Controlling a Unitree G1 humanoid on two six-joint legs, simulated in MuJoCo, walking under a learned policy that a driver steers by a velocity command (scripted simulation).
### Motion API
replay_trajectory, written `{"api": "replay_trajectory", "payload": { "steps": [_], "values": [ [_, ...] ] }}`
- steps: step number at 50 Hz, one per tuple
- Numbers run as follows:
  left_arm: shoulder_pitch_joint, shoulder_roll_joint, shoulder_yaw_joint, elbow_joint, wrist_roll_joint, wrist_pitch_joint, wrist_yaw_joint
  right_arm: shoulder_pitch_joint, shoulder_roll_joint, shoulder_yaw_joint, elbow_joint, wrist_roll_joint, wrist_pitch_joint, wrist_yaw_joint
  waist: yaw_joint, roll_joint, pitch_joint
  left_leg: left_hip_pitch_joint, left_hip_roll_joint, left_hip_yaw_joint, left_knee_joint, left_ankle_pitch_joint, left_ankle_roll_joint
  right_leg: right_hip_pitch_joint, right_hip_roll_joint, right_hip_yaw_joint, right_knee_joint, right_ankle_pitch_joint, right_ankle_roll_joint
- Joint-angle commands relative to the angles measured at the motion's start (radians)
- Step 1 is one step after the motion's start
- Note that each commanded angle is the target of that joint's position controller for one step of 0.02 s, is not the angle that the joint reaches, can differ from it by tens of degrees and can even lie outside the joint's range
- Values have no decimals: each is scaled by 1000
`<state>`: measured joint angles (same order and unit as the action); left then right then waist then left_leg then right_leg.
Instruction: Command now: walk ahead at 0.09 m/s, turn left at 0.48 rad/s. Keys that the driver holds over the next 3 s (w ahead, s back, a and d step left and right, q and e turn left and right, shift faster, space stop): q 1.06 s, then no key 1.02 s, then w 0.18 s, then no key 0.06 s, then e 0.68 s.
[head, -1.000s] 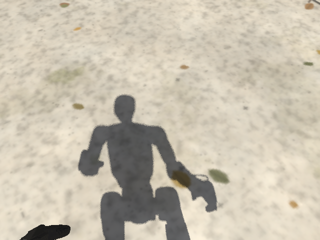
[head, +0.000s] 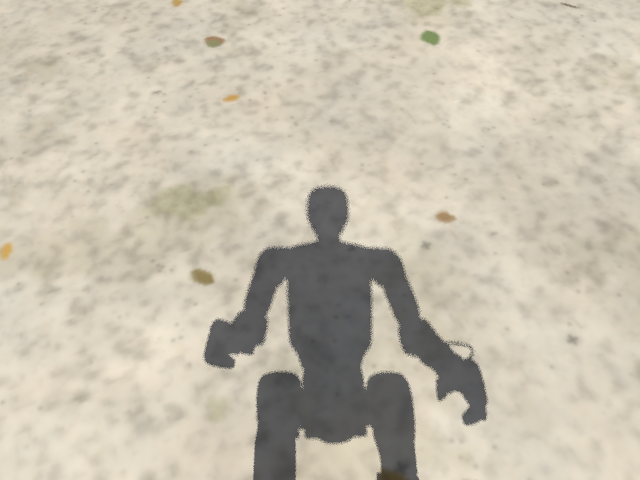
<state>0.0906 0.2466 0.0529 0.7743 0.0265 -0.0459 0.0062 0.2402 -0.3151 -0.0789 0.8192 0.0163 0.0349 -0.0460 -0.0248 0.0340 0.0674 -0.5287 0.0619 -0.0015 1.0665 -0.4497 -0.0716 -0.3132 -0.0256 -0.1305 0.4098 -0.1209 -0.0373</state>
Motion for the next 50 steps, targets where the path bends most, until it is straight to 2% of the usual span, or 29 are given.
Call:
{"api": "replay_trajectory", "payload": {
  "steps": [1,4,7,9,10,11,12,13,14,15,16,17,18,20,23,27,30,32,33,34,35,36,37,38,39,41,43,47,50],
  "values": [
    [-74,160,42,-48,-5,-11,17,79,-35,-10,-70,-8,14,8,-21,-152,-144,95,49,-25,-110,109,11,45,-290,140,-190,205,-217],
    [-84,188,49,-34,-16,8,25,24,-55,-13,-109,-7,22,31,-12,-144,-141,144,44,-1,-212,160,31,58,-304,103,-193,138,-203],
    [-71,214,56,-17,-33,26,20,-14,-77,-22,-144,-6,33,50,-3,-134,-125,169,32,27,-312,131,58,110,-325,91,-147,95,-174],
    [-71,218,58,-5,-50,39,18,2,-77,-29,-147,-9,32,57,-24,-117,-125,250,-3,70,-467,200,93,115,-302,55,-59,52,-120],
    [-27,193,54,15,-52,46,16,20,-98,-39,-143,-15,30,52,-23,-79,-124,313,-26,58,-546,270,120,89,-263,24,22,-18,-68],
    [24,148,44,29,-32,52,11,50,-180,-63,-147,-15,25,38,-6,105,-114,401,75,-117,-674,542,177,-12,-166,-68,242,-155,20],
    [-16,116,31,-24,8,52,11,35,-289,-79,-184,-24,17,22,16,351,-93,492,306,-484,-719,762,365,-314,2,-80,536,-531,122],
    [-103,153,43,-40,-2,50,18,69,-249,-68,-188,-50,-9,34,-56,210,-168,456,322,-518,-742,715,445,-340,26,117,717,-576,111],
    [-102,165,49,-41,-28,52,20,34,-227,-61,-187,-48,-31,38,-27,145,-161,452,275,-428,-745,666,405,-362,8,161,760,-494,90],
    [-71,165,53,-20,-34,54,26,-25,-205,-58,-195,-28,-42,34,6,94,-152,445,223,-360,-734,601,343,-365,-11,179,743,-401,78],
    [-62,180,60,-7,-24,54,34,-69,-170,-48,-205,-11,-41,27,19,76,-150,438,200,-331,-730,580,305,-365,-20,188,717,-340,77],
    [-54,182,63,-1,-17,53,36,-90,-157,-39,-214,-10,-38,19,33,85,-159,406,180,-305,-726,622,295,-321,-10,185,724,-296,82],
    [-44,174,62,3,-19,51,34,-90,-150,-35,-221,-15,-35,15,39,85,-176,398,166,-295,-724,645,296,-292,4,184,723,-264,87],
    [-41,153,57,5,-28,48,31,-77,-151,-36,-228,-16,-32,9,35,78,-186,424,150,-290,-720,638,296,-280,17,188,634,-226,97],
    [-72,132,45,-2,-29,45,26,-60,-169,-44,-231,-9,-24,2,13,92,-174,429,138,-323,-713,547,299,-243,31,203,467,-211,115],
    [-66,146,45,0,-35,40,14,-74,-182,-49,-242,-13,-12,9,4,124,-153,357,125,-391,-709,468,304,-136,53,208,332,-230,115],
    [-41,159,48,1,-40,28,2,-93,-177,-47,-249,-7,-6,16,9,137,-156,366,113,-460,-680,506,293,-78,66,212,225,-239,100],
    [18,161,52,15,-39,18,-7,-125,-169,-43,-258,4,2,14,47,132,-166,355,78,-475,-635,516,256,21,67,199,45,-134,78],
    [56,178,59,28,-34,15,-8,-127,-156,-39,-261,8,5,10,62,110,-171,307,42,-455,-599,446,215,116,32,205,-57,-18,57],
    [87,244,74,28,-18,19,-2,-92,-110,-26,-264,1,6,9,44,-35,-195,186,-39,-364,-445,221,158,243,-145,355,-98,46,-6],
    [51,319,86,27,0,31,4,-44,-87,-25,-285,6,-1,11,-15,-308,-143,-40,-213,-159,-266,-153,96,268,-332,592,-122,237,-169],
    [25,259,71,0,13,26,6,-41,-181,-49,-273,-13,-10,12,13,-255,-138,-62,-139,-162,-26,-195,50,206,-410,633,-126,255,-263],
    [-29,205,55,-18,5,25,13,-31,-218,-68,-253,-2,-8,17,-6,-185,-121,-53,-116,-166,61,-123,39,180,-349,528,-112,230,-233],
    [-71,181,48,-24,-9,27,18,-16,-200,-69,-232,-1,2,16,-21,-162,-97,-58,-106,-150,98,-63,22,174,-275,428,-100,183,-182],
    [-76,168,43,-27,-23,28,23,-14,-177,-65,-227,-5,10,14,-8,-166,-84,-90,-102,-143,130,-8,7,194,-244,376,-98,168,-161],
    [-41,174,40,-17,-23,37,34,-41,-129,-48,-244,5,16,22,16,-169,-70,-99,-89,-93,109,42,-14,208,-214,290,-105,225,-168],
    [10,191,45,-9,-17,48,41,-96,-105,-35,-275,11,14,25,56,-186,-83,-120,-64,-60,11,61,-29,286,-228,262,-107,256,-185],
    [14,243,62,-16,-22,60,31,-122,-82,-16,-308,2,14,40,77,-203,-114,5,-18,-4,-194,53,-24,295,-262,199,-100,299,-189],
    [7,267,70,-18,-33,62,14,-97,-101,-21,-310,4,21,50,68,-212,-114,111,-28,45,-318,71,1,259,-278,161,-79,316,-175]
  ]
}}
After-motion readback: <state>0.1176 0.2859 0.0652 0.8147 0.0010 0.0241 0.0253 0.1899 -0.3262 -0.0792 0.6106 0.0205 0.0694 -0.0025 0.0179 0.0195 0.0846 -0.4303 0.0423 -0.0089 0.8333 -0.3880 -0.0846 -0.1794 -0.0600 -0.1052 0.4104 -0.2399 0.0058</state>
